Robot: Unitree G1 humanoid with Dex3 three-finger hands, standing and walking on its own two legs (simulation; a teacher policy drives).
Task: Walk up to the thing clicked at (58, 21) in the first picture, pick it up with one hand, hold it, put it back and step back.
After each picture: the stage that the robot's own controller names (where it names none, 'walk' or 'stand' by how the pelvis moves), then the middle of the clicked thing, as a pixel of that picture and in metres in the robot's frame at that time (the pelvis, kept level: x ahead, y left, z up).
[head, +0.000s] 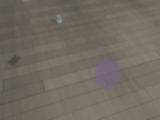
stand; (59, 19) +2.00 +0.31 -0.72
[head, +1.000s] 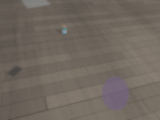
walk; (64, 29) +1.85 +0.17 -0.70
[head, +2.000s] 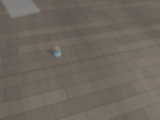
walk; (57, 51) +1.25 +0.18 -0.71
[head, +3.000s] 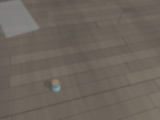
walk; (56, 85) +0.81 +0.18 -0.71
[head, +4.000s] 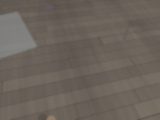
walk; out of the picture +0.50 +0.20 -0.71
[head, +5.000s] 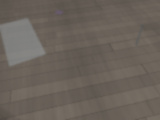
stand; out of the picture +0.41 +0.21 -0.72
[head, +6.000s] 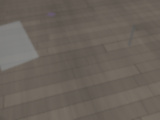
stand; out of the picture +0.39 +0.21 -0.72
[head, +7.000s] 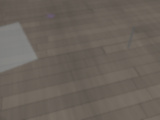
stand; out of the picture +0.37 +0.22 -0.73
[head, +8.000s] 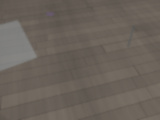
stand; out of the picture +0.37 +0.22 -0.73
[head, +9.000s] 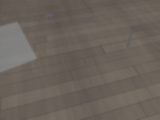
stand; out of the picture +0.37 +0.23 -0.73
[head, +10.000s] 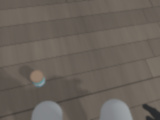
go down; (38, 78) +0.44 +0.20 -0.44
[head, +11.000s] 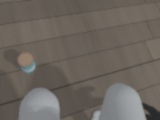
go down; (27, 63) +0.47 +0.21 -0.32
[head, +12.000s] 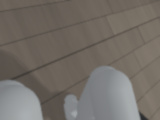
close in; out of the picture +0.46 +0.25 -0.24
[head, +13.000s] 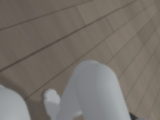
close; out of the picture +0.45 +0.28 -0.23
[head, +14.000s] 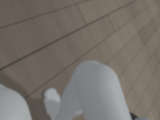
lift; out of the picture +0.44 +0.26 -0.24
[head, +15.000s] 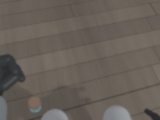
lift; (35, 104) +0.35 +0.26 -0.47
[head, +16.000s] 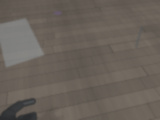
go down; out of the picture +0.28 +0.25 -0.68
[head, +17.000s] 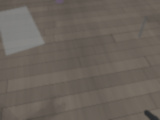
stand; out of the picture +0.33 +0.26 -0.64
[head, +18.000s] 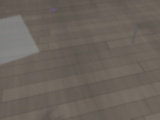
stand; out of the picture +0.30 +0.25 -0.65
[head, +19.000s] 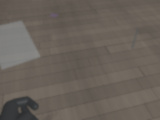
crouch; out of the picture +0.30 +0.25 -0.66
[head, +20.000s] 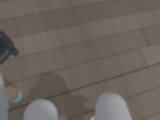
crouch; (12, 94) +0.36 +0.28 -0.41
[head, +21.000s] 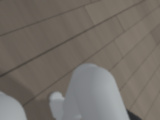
lower; out of the picture +0.34 +0.32 -0.24
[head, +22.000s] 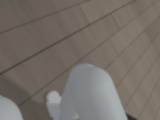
lower; out of the picture +0.34 +0.32 -0.25
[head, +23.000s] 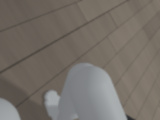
lower; out of the picture +0.34 +0.32 -0.24
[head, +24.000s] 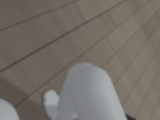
lower; out of the picture +0.33 +0.33 -0.25
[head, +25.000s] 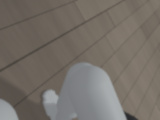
loosen; out of the picture +0.33 +0.33 -0.25
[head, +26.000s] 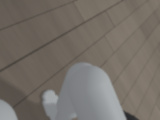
withdraw; out of the picture +0.33 +0.33 -0.25
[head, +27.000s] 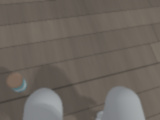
walk; (17, 83) +0.37 +0.27 -0.34
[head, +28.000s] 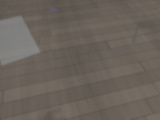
stand; out of the picture +0.30 +0.26 -0.66
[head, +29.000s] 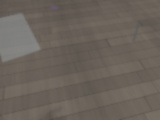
stand; out of the picture +0.31 +0.27 -0.66
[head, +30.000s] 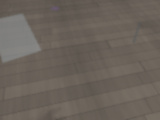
stand; out of the picture +0.31 +0.26 -0.67
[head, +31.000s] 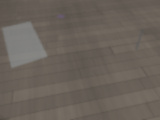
stand; out of the picture +0.33 +0.26 -0.72
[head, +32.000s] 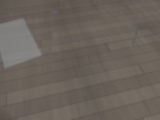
stand; out of the picture +0.28 +0.28 -0.73
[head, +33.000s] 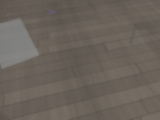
walk; out of the picture +0.28 +0.29 -0.73
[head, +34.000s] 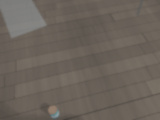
walk; (53, 112) +0.45 +0.24 -0.70
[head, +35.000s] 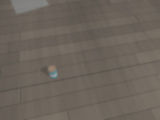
walk; (52, 72) +0.79 +0.24 -0.69
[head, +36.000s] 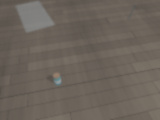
stand; (57, 78) +0.94 +0.27 -0.71
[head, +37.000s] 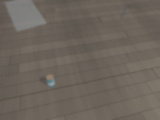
stand; (50, 80) +0.88 +0.29 -0.72
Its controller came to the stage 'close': yes
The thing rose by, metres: 0.15
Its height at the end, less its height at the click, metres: +0.00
